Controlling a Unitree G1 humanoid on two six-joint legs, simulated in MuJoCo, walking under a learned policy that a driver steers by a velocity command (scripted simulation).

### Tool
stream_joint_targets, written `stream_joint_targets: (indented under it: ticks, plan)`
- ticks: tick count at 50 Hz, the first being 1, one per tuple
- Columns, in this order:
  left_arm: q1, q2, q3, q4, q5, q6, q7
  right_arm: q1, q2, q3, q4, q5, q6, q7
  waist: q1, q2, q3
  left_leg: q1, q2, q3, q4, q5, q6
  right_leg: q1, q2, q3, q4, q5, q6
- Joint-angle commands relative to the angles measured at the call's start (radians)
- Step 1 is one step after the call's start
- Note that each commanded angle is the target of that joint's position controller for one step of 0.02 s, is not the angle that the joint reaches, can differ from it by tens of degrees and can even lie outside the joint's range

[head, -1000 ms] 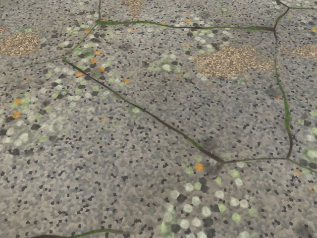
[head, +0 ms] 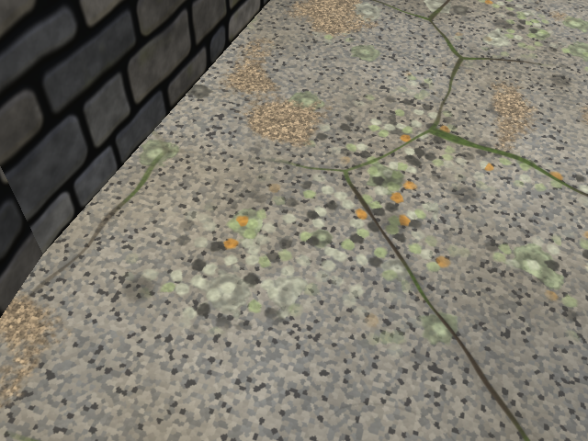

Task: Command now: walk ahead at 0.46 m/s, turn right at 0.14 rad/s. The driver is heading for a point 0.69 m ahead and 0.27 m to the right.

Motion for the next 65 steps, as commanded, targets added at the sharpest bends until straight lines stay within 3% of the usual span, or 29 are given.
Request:
stream_joint_targets:
  ticks: [1,6,10,13,15,16,17,18,19,20,22,26,30,35,38,39,40,41,42,44,47,51,54,58,61,62,63,64,65]
  plan:
    - [-0.041,0.06,0.015,-0.057,-0.006,0.002,0.003,-0.012,-0.145,-0.047,-0.037,-0.013,-0.034,-0.014,-0.013,0.112,0.031,0.086,0.252,-0.116,-0.202,0.412,0.119,-0.166,0.0,0.08,-0.048,0.135,0.021]
    - [-0.178,0.01,-0.006,-0.102,0.0,-0.006,-0.013,0.005,-0.158,-0.049,0.015,-0.002,-0.04,-0.032,-0.049,0.105,0.091,0.063,0.233,0.029,-0.266,0.412,0.062,-0.079,0.049,0.017,-0.391,0.345,0.006]
    - [-0.276,-0.005,-0.017,-0.155,-0.002,-0.015,-0.045,0.063,-0.179,-0.058,0.068,0.009,-0.02,-0.044,-0.074,0.086,0.112,0.213,0.28,0.071,-0.21,0.587,0.046,-0.104,0.072,-0.029,-0.522,0.299,-0.042]
    - [-0.231,0.036,0.002,-0.17,-0.001,-0.007,-0.054,0.053,-0.216,-0.069,0.073,0.008,0.008,-0.063,-0.02,0.15,0.021,0.317,0.291,0.104,-0.018,1.082,0.024,-0.002,0.15,-0.106,-0.515,0.142,-0.099]
    - [-0.034,0.111,0.039,-0.14,-0.003,0.003,-0.04,0.031,-0.237,-0.072,0.063,0.006,0.025,-0.072,0.091,0.161,-0.102,0.264,0.277,0.113,0.28,1.211,0.013,0.267,0.204,-0.113,-0.53,0.088,-0.155]
    - [0.125,0.16,0.064,-0.115,-0.002,0.011,-0.022,0.007,-0.237,-0.068,0.049,0.007,0.019,-0.074,0.185,0.102,-0.18,0.06,0.239,0.115,0.54,1.003,-0.014,0.564,0.16,-0.004,-0.593,0.133,-0.204]
    - [0.173,0.255,0.084,-0.112,0.0,0.012,-0.009,0.128,-0.084,-0.021,0.005,-0.023,-0.006,-0.049,0.084,-0.168,-0.292,-0.43,0.045,0.064,0.959,-0.032,-0.086,0.995,-0.124,0.509,-0.573,0.035,-0.398]
    - [0.172,0.2,0.07,-0.128,-0.003,0.006,-0.003,0.074,-0.122,-0.016,-0.002,0.002,-0.05,-0.029,0.122,-0.102,-0.431,-0.574,-0.042,-0.165,1.133,-0.318,-0.084,1.077,-0.221,0.856,-0.746,-0.096,-0.479]
    - [0.134,0.158,0.058,-0.13,0.005,0.001,0.002,-0.039,-0.18,-0.031,-0.042,0.043,-0.076,-0.015,0.141,-0.033,-0.276,-0.656,0.026,-0.212,1.095,-0.233,-0.059,0.972,-0.191,0.712,-0.801,-0.089,-0.408]
    - [0.072,0.133,0.05,-0.138,0.003,-0.003,0.004,-0.081,-0.173,-0.024,-0.06,0.045,-0.09,-0.014,0.095,0.055,-0.159,-0.638,0.072,-0.198,0.99,-0.155,-0.046,0.809,-0.149,0.592,-0.816,-0.032,-0.366]
    - [-0.028,0.085,0.034,-0.162,0.013,-0.007,0.007,-0.078,-0.173,-0.035,-0.051,0.004,-0.083,-0.022,0.011,0.081,-0.046,-0.534,0.123,-0.177,0.844,-0.1,-0.064,0.56,-0.07,0.444,-0.854,0.17,-0.332]
    - [-0.046,0.11,0.039,-0.156,0.012,-0.008,0.024,-0.057,-0.133,-0.023,-0.05,-0.017,-0.043,-0.028,-0.024,0.025,-0.005,-0.447,0.136,-0.121,0.66,-0.029,-0.136,0.337,-0.013,0.318,-0.897,0.324,-0.326]
    - [0.005,0.136,0.046,-0.129,0.0,0.01,0.044,-0.228,-0.084,-0.002,-0.088,-0.012,-0.045,-0.027,0.048,-0.016,0.001,-0.353,0.079,-0.094,0.333,0.265,-0.16,0.256,0.07,0.239,-0.86,0.21,-0.245]
    - [0.069,0.13,0.045,-0.103,-0.009,0.027,0.049,-0.296,-0.138,-0.026,-0.106,0.017,-0.063,-0.01,0.067,-0.056,-0.027,-0.295,0.04,-0.151,0.153,0.264,-0.134,0.393,0.014,0.392,-0.748,0.058,-0.204]
    - [0.044,0.091,0.036,-0.112,0.001,0.029,0.046,-0.146,-0.181,-0.058,-0.072,0.015,-0.076,-0.013,-0.026,-0.078,-0.07,-0.085,0.056,-0.139,0.085,0.19,-0.06,0.393,0.035,0.415,-0.588,0.08,-0.148]
    - [0.053,0.023,0.012,-0.125,0.012,0.024,0.04,-0.018,-0.229,-0.074,-0.064,-0.004,-0.08,-0.022,-0.082,0.014,-0.186,0.136,0.204,-0.275,0.085,0.115,0.007,0.308,0.093,0.34,-0.337,-0.006,-0.11]
    - [0.184,-0.041,-0.01,-0.154,-0.007,0.014,0.04,0.075,-0.316,-0.094,-0.034,-0.023,-0.068,-0.021,-0.037,0.316,-0.309,0.446,0.438,-0.72,0.0,-0.091,0.173,-0.018,0.238,0.187,-0.006,-0.373,-0.04]
    - [0.192,0.056,0.004,-0.143,-0.025,0.013,0.043,0.084,-0.252,-0.087,-0.026,0.001,-0.061,-0.012,-0.051,0.32,-0.277,0.438,0.483,-0.908,-0.066,-0.369,0.195,-0.179,0.155,0.18,0.158,-0.369,-0.023]
    - [0.091,0.125,0.023,-0.145,-0.02,0.02,0.045,0.039,-0.18,-0.069,-0.039,0.006,-0.056,-0.016,-0.082,0.209,-0.147,0.333,0.43,-0.755,-0.083,-0.374,0.148,-0.213,0.116,0.176,0.209,-0.27,-0.014]
    - [-0.01,0.115,0.029,-0.171,0.005,0.026,0.045,-0.038,-0.134,-0.05,-0.034,-0.005,-0.045,-0.02,-0.063,0.13,-0.021,0.14,0.338,-0.491,-0.101,-0.099,0.103,-0.171,0.061,0.141,0.159,-0.146,-0.003]
    - [-0.005,0.056,0.025,-0.179,-0.007,0.039,0.031,-0.057,-0.109,-0.044,-0.008,-0.004,-0.052,-0.023,-0.029,0.176,0.014,0.032,0.281,-0.297,-0.166,0.073,0.095,-0.092,0.02,0.106,0.078,-0.09,0.001]
    - [-0.077,0.017,0.013,-0.209,0.006,0.048,0.027,-0.047,-0.153,-0.06,0.033,-0.002,-0.055,-0.022,-0.03,0.127,0.041,0.035,0.302,-0.174,-0.201,0.285,0.131,-0.129,0.009,0.098,-0.086,-0.002,0.022]
    - [-0.134,-0.014,-0.001,-0.217,0.017,0.033,0.013,-0.072,-0.177,-0.063,0.057,0.006,-0.038,-0.027,-0.033,0.12,0.034,0.006,0.257,-0.034,-0.161,0.557,0.109,-0.01,0.04,0.039,-0.317,0.139,0.02]
    - [-0.207,0.0,0.003,-0.236,0.014,0.021,-0.012,-0.026,-0.21,-0.068,0.104,0.032,-0.023,-0.03,-0.047,0.136,-0.002,0.066,0.271,-0.008,-0.099,0.616,0.081,0.116,0.08,0.008,-0.5,0.21,-0.015]
    - [-0.074,0.063,0.036,-0.198,0.032,0.019,-0.007,-0.052,-0.22,-0.071,0.118,0.049,-0.014,-0.033,0.05,0.124,-0.082,0.085,0.244,0.012,0.112,0.726,0.033,0.338,0.134,-0.02,-0.646,0.246,-0.082]
    - [-0.003,0.117,0.054,-0.179,0.038,0.022,0.007,-0.019,-0.187,-0.059,0.121,0.035,-0.017,-0.033,0.076,0.073,-0.134,0.006,0.191,0.051,0.267,0.631,-0.012,0.5,0.108,0.006,-0.67,0.464,-0.11]
    - [0.082,0.196,0.061,-0.181,0.063,0.03,0.027,0.017,-0.119,-0.029,0.087,-0.018,-0.023,-0.028,0.074,-0.126,-0.271,-0.258,0.11,0.068,0.591,0.072,-0.074,0.815,-0.14,0.278,-0.551,1.015,-0.216]
    - [0.038,0.139,0.028,-0.188,0.062,0.032,0.026,0.145,-0.075,0.001,0.12,-0.008,-0.018,-0.011,0.018,-0.224,-0.472,-0.362,0.048,-0.084,0.805,-0.459,-0.114,0.922,-0.343,0.545,-0.594,1.034,-0.407]
    - [0.005,0.08,0.017,-0.193,0.042,0.039,0.015,0.101,-0.174,-0.028,0.142,0.017,-0.001,-0.006,0.05,-0.084,-0.429,-0.358,0.094,-0.157,0.842,-0.434,-0.124,0.801,-0.266,0.467,-0.64,0.836,-0.374]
